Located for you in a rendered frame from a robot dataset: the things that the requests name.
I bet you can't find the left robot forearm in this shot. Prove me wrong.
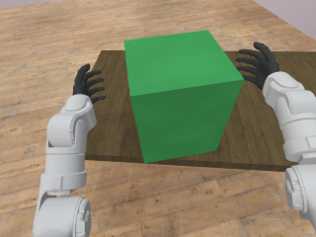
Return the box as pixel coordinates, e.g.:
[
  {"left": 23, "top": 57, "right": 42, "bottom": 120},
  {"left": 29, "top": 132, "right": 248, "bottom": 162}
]
[{"left": 33, "top": 94, "right": 97, "bottom": 237}]

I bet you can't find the robot left hand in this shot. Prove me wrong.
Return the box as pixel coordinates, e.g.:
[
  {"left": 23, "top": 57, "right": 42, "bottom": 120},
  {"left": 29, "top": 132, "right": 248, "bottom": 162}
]
[{"left": 72, "top": 63, "right": 106, "bottom": 104}]

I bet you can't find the robot right upper arm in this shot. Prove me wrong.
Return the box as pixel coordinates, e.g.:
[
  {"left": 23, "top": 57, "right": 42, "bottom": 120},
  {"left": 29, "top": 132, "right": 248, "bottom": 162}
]
[{"left": 284, "top": 164, "right": 316, "bottom": 233}]

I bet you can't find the carton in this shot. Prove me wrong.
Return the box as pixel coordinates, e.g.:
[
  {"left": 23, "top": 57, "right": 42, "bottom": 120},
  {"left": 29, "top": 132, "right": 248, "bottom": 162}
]
[{"left": 123, "top": 30, "right": 244, "bottom": 164}]

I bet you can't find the robot right hand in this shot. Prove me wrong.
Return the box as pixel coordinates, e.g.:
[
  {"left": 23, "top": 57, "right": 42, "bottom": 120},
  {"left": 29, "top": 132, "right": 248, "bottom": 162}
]
[{"left": 235, "top": 41, "right": 279, "bottom": 91}]

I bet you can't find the right robot forearm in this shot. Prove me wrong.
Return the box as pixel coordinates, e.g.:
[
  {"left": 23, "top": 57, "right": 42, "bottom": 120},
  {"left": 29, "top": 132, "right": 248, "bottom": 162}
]
[{"left": 262, "top": 71, "right": 316, "bottom": 165}]

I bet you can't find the table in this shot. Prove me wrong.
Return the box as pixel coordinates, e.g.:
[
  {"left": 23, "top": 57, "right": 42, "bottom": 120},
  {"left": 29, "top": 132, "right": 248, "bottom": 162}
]
[{"left": 84, "top": 50, "right": 316, "bottom": 219}]

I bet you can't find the robot left upper arm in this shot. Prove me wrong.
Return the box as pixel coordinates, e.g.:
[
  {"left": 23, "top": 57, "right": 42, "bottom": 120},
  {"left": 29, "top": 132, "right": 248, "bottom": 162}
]
[{"left": 34, "top": 197, "right": 92, "bottom": 237}]

